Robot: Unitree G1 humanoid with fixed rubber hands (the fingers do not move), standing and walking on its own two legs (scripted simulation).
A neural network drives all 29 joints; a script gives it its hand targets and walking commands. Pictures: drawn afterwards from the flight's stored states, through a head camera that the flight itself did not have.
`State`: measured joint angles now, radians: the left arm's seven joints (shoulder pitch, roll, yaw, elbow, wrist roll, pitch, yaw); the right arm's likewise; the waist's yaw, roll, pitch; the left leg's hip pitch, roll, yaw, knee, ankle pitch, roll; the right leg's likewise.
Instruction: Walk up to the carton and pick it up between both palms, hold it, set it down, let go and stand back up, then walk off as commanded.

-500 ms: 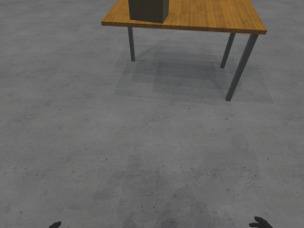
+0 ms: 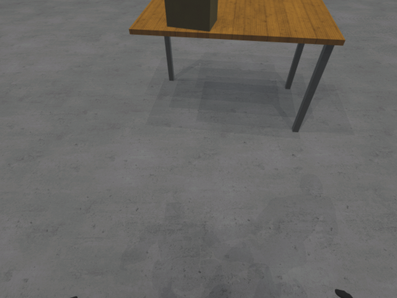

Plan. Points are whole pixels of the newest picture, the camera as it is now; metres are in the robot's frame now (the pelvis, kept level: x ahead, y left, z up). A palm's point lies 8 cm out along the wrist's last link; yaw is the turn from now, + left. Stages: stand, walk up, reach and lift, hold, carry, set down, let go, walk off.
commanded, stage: stand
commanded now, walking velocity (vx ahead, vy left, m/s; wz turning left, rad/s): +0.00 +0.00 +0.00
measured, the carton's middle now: (192, 5) +1.52 +0.01 +0.00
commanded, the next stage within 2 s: walk up in 1.40 s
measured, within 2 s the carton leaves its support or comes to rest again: neither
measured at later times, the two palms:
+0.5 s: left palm out of the picture +0.11 +0.30 -0.11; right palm out of the picture +0.10 -0.30 -0.11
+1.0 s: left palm out of the picture +0.11 +0.30 -0.11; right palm out of the picture +0.10 -0.31 -0.11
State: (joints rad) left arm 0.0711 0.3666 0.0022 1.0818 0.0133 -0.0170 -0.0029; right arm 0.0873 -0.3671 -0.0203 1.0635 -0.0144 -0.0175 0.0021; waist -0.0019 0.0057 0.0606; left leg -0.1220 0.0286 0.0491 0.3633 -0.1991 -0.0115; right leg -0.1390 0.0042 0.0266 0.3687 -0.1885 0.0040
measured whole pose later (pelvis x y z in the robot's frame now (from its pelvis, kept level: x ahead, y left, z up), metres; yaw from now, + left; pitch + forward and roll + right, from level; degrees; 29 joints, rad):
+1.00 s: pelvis +0.01 +0.00 +0.00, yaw -1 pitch -2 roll +0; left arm 0.08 0.37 0.00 1.08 0.01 -0.01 0.00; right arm 0.09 -0.37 -0.02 1.07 -0.01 -0.01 0.00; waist -0.01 0.01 0.06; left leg -0.09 0.03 0.06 0.34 -0.20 -0.02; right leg -0.12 0.01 0.03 0.34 -0.19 0.00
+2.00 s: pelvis +0.10 -0.03 -0.02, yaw -5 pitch -3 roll -2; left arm 0.29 0.43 0.09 0.89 0.01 -0.10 -0.02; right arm 0.23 -0.47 -0.10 0.89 -0.02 -0.01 0.07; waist 0.00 0.12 0.08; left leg -0.43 0.02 -0.09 1.06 -0.39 0.01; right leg -0.17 0.03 -0.07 0.53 -0.30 -0.02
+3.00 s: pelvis +0.48 +0.04 -0.05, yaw -9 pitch -2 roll +1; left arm 0.36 0.50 0.07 0.82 0.01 -0.08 0.00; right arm 0.22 -0.48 -0.11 0.73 -0.01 -0.05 0.09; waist 0.01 0.01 0.06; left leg -0.45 0.06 0.08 0.81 -0.31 0.00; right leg -0.36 -0.12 0.02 1.09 -0.52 -0.02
